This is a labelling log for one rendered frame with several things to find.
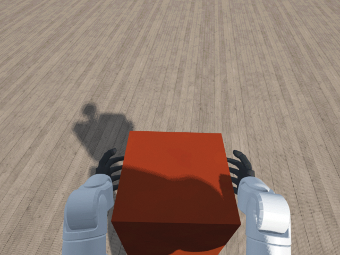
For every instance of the left robot hand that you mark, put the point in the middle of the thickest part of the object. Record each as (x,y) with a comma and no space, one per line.
(105,163)

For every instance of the robot left forearm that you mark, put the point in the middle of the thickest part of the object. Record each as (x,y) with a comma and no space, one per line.
(85,217)

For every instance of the carton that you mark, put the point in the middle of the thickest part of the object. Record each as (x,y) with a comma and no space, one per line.
(175,195)

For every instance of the robot right forearm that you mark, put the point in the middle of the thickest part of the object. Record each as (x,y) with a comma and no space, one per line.
(268,219)

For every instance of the right robot hand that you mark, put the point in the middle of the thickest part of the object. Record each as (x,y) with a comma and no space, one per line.
(244,166)

